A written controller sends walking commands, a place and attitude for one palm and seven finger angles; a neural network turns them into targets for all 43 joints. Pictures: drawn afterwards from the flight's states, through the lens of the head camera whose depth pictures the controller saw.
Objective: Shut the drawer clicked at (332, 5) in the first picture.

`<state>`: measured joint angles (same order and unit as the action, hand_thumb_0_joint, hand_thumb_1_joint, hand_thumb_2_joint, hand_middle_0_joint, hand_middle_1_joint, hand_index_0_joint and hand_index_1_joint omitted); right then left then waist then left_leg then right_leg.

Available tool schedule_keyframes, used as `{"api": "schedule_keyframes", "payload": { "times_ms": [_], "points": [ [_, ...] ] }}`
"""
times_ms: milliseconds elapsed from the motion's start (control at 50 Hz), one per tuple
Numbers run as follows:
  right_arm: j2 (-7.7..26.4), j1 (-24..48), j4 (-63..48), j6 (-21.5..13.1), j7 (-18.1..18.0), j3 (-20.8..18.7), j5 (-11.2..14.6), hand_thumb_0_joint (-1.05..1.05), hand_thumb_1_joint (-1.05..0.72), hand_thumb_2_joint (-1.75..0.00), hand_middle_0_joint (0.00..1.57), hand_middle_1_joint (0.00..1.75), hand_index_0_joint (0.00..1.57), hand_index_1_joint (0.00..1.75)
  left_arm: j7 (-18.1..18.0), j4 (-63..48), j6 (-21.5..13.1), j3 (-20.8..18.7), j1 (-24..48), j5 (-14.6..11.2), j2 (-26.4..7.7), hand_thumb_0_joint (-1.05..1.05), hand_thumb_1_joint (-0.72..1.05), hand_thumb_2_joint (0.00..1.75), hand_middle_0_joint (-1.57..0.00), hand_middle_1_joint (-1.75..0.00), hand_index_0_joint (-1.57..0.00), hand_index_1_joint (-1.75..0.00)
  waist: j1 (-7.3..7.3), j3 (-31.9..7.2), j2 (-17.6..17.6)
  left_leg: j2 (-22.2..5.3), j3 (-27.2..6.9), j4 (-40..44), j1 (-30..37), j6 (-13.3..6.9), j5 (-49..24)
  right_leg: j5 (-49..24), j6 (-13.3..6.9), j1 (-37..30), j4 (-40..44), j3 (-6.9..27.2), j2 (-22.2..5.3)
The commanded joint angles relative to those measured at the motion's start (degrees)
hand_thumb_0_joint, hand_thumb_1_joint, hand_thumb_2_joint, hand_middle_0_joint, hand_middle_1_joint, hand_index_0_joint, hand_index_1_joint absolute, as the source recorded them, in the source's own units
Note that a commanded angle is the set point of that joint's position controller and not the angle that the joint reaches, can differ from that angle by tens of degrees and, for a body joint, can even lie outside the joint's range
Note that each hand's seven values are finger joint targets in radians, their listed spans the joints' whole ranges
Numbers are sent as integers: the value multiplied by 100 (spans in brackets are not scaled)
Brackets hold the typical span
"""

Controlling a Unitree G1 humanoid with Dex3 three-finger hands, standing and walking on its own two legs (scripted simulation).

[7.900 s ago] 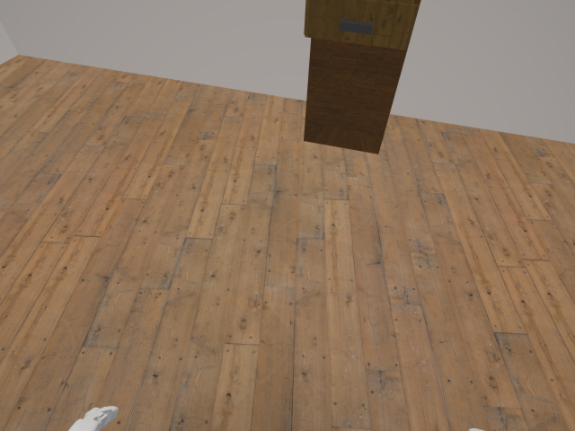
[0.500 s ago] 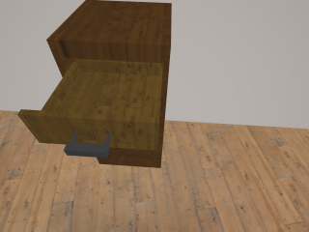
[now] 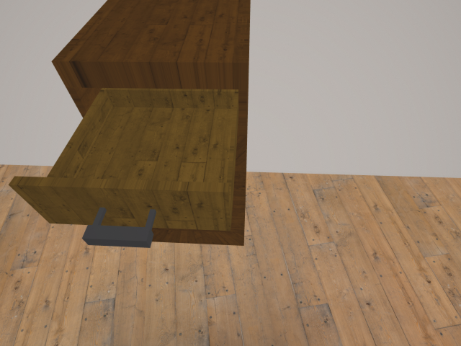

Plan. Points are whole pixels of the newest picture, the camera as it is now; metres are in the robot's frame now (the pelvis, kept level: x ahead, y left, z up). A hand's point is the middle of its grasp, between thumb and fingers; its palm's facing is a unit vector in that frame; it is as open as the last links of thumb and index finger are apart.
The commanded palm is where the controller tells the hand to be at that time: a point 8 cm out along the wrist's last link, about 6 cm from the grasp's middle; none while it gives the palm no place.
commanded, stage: come to a stop and stand still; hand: left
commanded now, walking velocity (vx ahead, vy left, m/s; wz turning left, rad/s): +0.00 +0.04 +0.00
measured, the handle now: (122, 224) +0.32 +0.22 +0.01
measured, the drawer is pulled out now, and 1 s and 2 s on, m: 0.30 0.30 0.29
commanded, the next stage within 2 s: look again from close up in 0.64 s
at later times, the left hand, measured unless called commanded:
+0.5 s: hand out of the picture -0.01 +0.25 -0.16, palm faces +0.00 -0.97 -0.24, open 7.4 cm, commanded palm none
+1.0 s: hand out of the picture +0.03 +0.20 -0.17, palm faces -0.02 -0.98 -0.20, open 7.3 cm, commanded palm none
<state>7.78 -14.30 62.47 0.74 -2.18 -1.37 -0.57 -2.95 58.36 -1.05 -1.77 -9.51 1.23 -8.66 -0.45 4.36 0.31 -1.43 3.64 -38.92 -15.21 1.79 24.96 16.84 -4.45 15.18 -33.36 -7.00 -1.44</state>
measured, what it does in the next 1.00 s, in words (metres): steps on the spot: left foot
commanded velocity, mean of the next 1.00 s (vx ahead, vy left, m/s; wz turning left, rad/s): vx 0.00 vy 0.00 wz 0.00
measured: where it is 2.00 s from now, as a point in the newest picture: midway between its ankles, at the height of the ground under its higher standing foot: outside the picture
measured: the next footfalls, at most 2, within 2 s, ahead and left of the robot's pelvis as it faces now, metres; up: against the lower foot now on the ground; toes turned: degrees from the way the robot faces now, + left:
left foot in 0.06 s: +0.03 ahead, +0.14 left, +0.00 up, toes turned +2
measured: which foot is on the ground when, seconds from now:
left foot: up 0.00-0.04, down 0.06-1.00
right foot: down 0.00-1.00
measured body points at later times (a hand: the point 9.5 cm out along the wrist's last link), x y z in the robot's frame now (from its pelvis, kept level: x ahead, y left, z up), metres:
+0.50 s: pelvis -0.03 +0.06 +0.00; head -0.02 +0.04 +0.45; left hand -0.01 +0.30 -0.14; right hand -0.02 -0.16 -0.16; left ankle -0.01 +0.13 -0.73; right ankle +0.01 -0.06 -0.73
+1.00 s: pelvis +0.03 +0.03 +0.01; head +0.05 +0.02 +0.46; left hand +0.03 +0.25 -0.15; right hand +0.02 -0.18 -0.16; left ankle -0.01 +0.13 -0.73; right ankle +0.02 -0.07 -0.73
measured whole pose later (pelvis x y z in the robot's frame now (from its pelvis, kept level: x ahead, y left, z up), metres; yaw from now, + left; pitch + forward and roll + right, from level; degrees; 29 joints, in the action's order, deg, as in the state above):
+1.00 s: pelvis +0.03 +0.03 +0.01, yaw -2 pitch +0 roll +1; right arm 8.8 -15.8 64.0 -1.8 -1.5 0.7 -0.8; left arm -2.2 64.7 -1.0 0.8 -16.1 0.8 -7.7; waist 0.0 2.0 0.7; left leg 0.8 5.5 -24.0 -7.9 -1.5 16.2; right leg 15.5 -1.5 12.4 -27.9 -1.2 0.1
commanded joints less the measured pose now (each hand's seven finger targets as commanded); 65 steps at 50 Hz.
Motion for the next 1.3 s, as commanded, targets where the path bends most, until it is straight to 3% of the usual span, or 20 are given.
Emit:
{"api": "schedule_keyframes", "payload": {
  "times_ms": [0,40,80,100,120,140,160,180,220,240,260,280,300,320,380,480,560,700,880,1280],
  "points": [
    [121,-976,-44,12,61,-49,-15,0,-90,-90,20,30,20,30,29,-235,93,-189,-311,-42,-888,0,90,90,-20,-30,-20,-30,-137,-304,-458,-8,178,1259,918,-14,-1342,-1669,-257,444,783,1083,-1041],
    [424,-788,-148,-39,46,-76,-71,0,-90,-90,20,30,20,30,66,-331,170,-151,-293,-50,-647,0,90,90,-20,-30,-20,-30,-23,-59,392,-659,-553,1751,607,-312,-1651,-345,94,678,554,811,-508],
    [587,-287,-373,-49,67,-75,-89,0,-90,-90,20,30,20,30,71,-316,206,-135,-483,-5,-470,0,90,90,-20,-30,-20,-30,162,221,737,-1070,-985,2392,-560,-613,-864,367,288,-59,404,552,-214],
    [976,863,-872,-125,73,-137,42,0,-90,-90,20,30,20,30,-111,116,44,-27,-1495,-66,-768,0,90,90,-20,-30,-20,-30,683,243,122,-719,-120,316,-629,-225,-1134,-1749,397,-270,1095,1365,-870],
    [413,190,-1037,-17,176,-79,39,0,-90,-90,20,30,20,30,-46,-195,-46,-46,-1007,16,-1192,0,90,90,-20,-30,-20,-30,131,-218,-838,-141,-25,-352,-711,-108,203,-590,-21,-30,1787,2345,-1665],
    [506,146,-996,30,195,-90,-18,0,-90,-90,20,30,20,30,-2,-327,-86,-49,-825,29,-1105,0,90,90,-20,-30,-20,-30,146,-92,-193,-176,-255,-727,-521,-147,266,130,-453,412,1991,2567,-1701],
    [543,-159,-965,36,231,-102,-11,0,-90,-90,20,30,20,30,-13,-428,-112,-78,-554,51,-1181,0,90,90,-20,-30,-20,-30,-85,-256,-111,-257,-278,-782,-463,-196,90,604,-616,479,1994,2214,-1567],
    [491,-328,-945,38,256,-86,-12,0,-90,-90,20,30,20,30,-16,-568,-109,-78,-400,38,-1203,0,90,90,-20,-30,-20,-30,-166,-370,139,-191,-121,-429,-103,-187,-189,419,-611,549,1814,1836,-1361],
    [448,-751,-844,-19,243,-36,-15,0,-90,-90,20,30,20,30,5,-566,-65,-96,-223,30,-1163,0,90,90,-20,-30,-20,-30,-327,-392,-291,-54,22,539,533,-195,-671,1130,-331,944,1527,1304,-1001],
    [499,-805,-816,-61,229,-21,-22,0,-90,-90,20,30,20,30,18,-529,-18,-60,-259,5,-1026,0,90,90,-20,-30,-20,-30,-304,-206,-205,-88,-85,1016,719,-219,-739,1341,-168,1168,1301,1170,-792],
    [654,-840,-823,-111,207,-21,-48,0,-90,-90,20,30,20,30,29,-509,32,-22,-374,-20,-854,0,90,90,-20,-30,-20,-30,-255,-68,306,-361,-518,1534,528,-325,-518,1319,-6,1176,903,1021,-500],
    [836,-765,-912,-156,182,-56,-88,0,-90,-90,20,30,20,30,61,-536,81,4,-520,-35,-653,0,90,90,-20,-30,-20,-30,-141,145,990,-905,-1210,2231,-106,-517,-32,1051,180,914,379,596,-167],
    [977,-446,-980,-142,156,-46,-108,0,-90,-90,20,30,20,30,78,-457,123,26,-642,-30,-620,0,90,90,-20,-30,-20,-30,28,267,1477,-1116,-1722,2777,-615,-687,433,901,263,546,27,381,48],
    [994,-171,-1008,-133,131,-33,-85,0,-90,-90,20,30,20,30,94,-340,154,44,-751,11,-641,0,90,90,-20,-30,-20,-30,124,446,1474,-1148,-1760,2965,-942,-774,665,684,279,278,-139,382,0],
    [900,-86,-961,-143,99,-4,-64,0,-90,-90,20,30,20,30,179,-136,143,84,-920,7,-488,0,90,90,-20,-30,-20,-30,221,369,249,-851,-1279,2727,-858,-702,347,70,288,-28,194,531,-40],
    [927,-204,-751,-171,99,-6,-49,0,-90,-90,20,30,20,30,172,-44,111,78,-922,-9,-525,0,90,90,-20,-30,-20,-30,159,34,223,-775,-1285,2816,-380,-644,525,106,272,-13,501,712,-112],
    [836,-353,-567,-182,122,26,-46,0,-90,-90,20,30,20,30,143,59,33,112,-946,-17,-530,0,90,90,-20,-30,-20,-30,99,-25,-127,-589,-1039,2554,-250,-562,297,127,213,-42,882,1036,-274],
    [656,-522,-307,-213,115,80,-36,0,-90,-90,20,30,20,30,115,229,-31,146,-990,-30,-489,0,90,90,-20,-30,-20,-30,18,49,-145,-440,-759,2303,97,-487,-386,-7,181,199,1104,1242,-383],
    [520,-595,-18,-312,42,147,-6,0,-90,-90,20,30,20,30,74,435,-109,164,-1017,-67,-501,0,90,90,-20,-30,-20,-30,24,-304,-54,-452,-457,1897,649,-425,-2183,-1679,168,-306,918,1221,-459],
    [531,-581,157,-248,-22,145,-15,0,-90,-90,20,30,20,30,33,413,-102,134,-918,-87,-604,0,90,90,-20,-30,-20,-30,28,-359,-132,-499,-354,1817,977,-308,-2637,-2738,115,-724,916,1169,-503]
  ]
}}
